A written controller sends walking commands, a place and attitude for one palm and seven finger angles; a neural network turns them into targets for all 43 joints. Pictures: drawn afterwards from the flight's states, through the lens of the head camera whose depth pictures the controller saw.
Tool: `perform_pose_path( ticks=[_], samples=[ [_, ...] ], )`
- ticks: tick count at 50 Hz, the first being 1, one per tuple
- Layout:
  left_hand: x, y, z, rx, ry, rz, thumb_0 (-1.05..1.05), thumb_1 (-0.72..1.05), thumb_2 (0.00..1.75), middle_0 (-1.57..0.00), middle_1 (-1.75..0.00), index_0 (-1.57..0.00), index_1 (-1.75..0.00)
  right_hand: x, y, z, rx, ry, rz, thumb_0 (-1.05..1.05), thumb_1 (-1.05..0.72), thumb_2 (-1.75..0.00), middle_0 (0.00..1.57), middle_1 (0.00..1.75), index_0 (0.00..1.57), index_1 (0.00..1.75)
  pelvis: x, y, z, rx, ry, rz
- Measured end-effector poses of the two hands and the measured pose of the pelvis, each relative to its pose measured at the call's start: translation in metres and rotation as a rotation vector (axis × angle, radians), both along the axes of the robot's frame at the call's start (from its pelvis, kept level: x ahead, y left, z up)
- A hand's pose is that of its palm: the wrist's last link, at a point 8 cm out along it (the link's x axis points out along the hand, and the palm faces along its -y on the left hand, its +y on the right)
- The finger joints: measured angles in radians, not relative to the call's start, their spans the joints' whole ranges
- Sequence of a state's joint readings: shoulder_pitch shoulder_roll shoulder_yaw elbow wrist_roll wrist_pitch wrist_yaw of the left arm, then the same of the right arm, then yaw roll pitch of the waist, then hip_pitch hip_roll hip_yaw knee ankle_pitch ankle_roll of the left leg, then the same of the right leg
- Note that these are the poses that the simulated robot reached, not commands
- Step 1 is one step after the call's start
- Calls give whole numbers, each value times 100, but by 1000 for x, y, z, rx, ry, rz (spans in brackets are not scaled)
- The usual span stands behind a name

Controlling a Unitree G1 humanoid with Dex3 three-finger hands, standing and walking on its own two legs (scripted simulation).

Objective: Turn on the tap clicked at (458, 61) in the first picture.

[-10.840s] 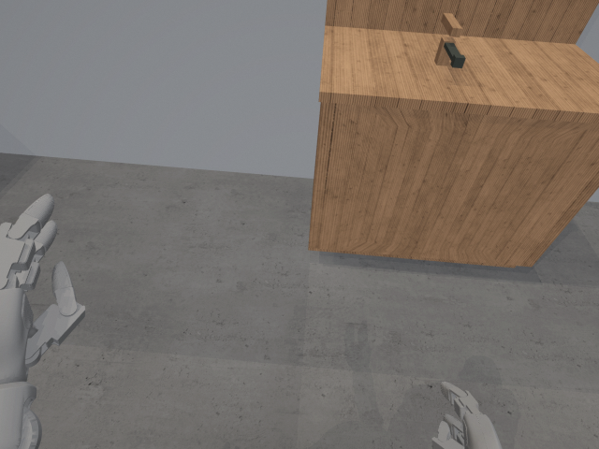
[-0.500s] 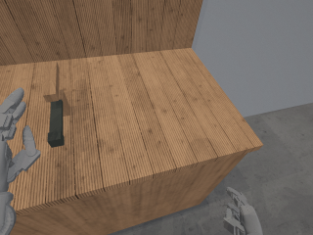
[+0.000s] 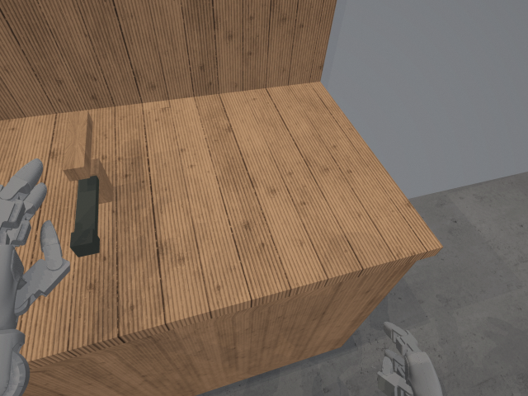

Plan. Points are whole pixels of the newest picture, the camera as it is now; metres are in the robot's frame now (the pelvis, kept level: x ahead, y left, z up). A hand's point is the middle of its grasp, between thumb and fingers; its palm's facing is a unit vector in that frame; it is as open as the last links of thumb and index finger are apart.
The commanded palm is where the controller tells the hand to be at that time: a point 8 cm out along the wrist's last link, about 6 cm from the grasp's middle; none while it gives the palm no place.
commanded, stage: look again from close up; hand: left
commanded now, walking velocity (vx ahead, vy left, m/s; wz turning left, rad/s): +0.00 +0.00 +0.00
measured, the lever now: (85, 242) +0.29 +0.28 +0.07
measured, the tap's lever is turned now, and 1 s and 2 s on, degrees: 0 0 0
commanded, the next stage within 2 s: shuffle to correct the standing spot in 0.06 s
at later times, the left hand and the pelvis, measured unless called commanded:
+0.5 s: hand (70, 278) +0.20 +0.23 +0.16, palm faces +0.34 -0.85 -0.40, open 7.4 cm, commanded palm +0.14 +0.26 +0.17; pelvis -0.02 -0.01 +0.00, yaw -1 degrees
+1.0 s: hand (52, 307) +0.17 +0.23 +0.15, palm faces +0.39 -0.84 -0.37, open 7.4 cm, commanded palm +0.11 +0.27 +0.17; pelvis -0.05 -0.01 +0.00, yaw +0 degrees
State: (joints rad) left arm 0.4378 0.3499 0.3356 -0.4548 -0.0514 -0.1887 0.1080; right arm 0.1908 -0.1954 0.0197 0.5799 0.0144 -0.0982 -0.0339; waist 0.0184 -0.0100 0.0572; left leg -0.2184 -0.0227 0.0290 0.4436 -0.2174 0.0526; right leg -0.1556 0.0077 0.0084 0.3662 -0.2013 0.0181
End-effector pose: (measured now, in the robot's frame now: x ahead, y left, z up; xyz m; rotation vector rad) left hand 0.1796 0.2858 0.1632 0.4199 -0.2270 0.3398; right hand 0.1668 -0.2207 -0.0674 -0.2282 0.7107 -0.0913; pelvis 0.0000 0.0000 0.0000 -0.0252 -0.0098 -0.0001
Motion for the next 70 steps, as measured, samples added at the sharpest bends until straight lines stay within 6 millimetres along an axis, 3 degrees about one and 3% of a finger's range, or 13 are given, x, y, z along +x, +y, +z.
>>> perform_pose_path(
  ticks=[13, 25, 36, 45, 50, 59, 70],
  samples=[
    [-3, -1, 4, 4, -13, -1, 2, 89, 90, -21, -30, -21, -30, -2, -4, 3, -7, -10, -14, 2, -90, -90, 21, 30, 21, 30, -2, -1, 0, 2, -3, -4],
    [-17, -18, 10, 64, -31, -42, 2, 89, 90, -21, -30, -21, -30, -13, -7, -4, 17, -14, 13, 1, -90, -90, 21, 30, 21, 30, -23, -15, -5, 7, 14, -11],
    [-46, -41, 15, 104, -69, -75, 1, 88, 90, -22, -31, -22, -30, -52, -36, -23, -8, 32, -26, 1, -90, -90, 21, 30, 21, 30, -50, -28, -13, -7, 39, -10],
    [-49, -15, 0, 56, 9, -5, 1, 88, 90, -22, -31, -22, -30, -86, -39, -13, -43, 68, -98, 2, -90, -90, 20, 30, 21, 30, -51, -16, -6, 8, 13, -14],
    [-48, -13, 4, 32, -31, 8, 2, 88, 90, -22, -31, -21, -30, -81, -28, -9, -24, 40, -72, 2, -90, -90, 20, 30, 21, 30, -47, -13, -4, 6, -8, -4],
    [-35, -12, 0, -1, -23, 15, 1, 88, 90, -21, -30, -21, -30, -49, -9, -4, 17, -2, -19, 2, -90, -90, 21, 30, 21, 30, -34, -10, -2, 2, -7, -8],
    [-15, -13, 4, 4, -14, -7, 2, 89, 90, -21, -30, -21, -30, -16, -9, 2, 10, -11, -5, 2, -90, -90, 21, 30, 21, 30, -17, -10, 0, 3, -4, -2]
  ],
)
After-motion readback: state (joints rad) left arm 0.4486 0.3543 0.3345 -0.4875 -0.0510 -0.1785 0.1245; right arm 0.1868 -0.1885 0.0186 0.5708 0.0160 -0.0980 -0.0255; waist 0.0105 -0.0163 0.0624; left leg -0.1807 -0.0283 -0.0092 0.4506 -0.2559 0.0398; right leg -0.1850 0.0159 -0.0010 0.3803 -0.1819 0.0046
